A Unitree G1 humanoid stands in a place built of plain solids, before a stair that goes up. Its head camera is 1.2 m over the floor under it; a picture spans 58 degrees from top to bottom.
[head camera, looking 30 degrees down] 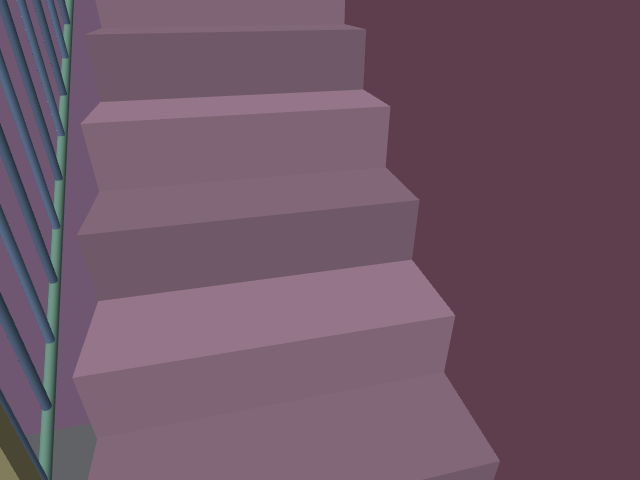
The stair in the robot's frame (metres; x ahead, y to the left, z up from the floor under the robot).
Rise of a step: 0.21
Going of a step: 0.29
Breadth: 0.96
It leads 13 degrees to the left of straight ahead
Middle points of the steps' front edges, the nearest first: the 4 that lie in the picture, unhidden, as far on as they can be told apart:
0.81 0.10 0.43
1.09 0.17 0.65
1.37 0.23 0.86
1.66 0.30 1.08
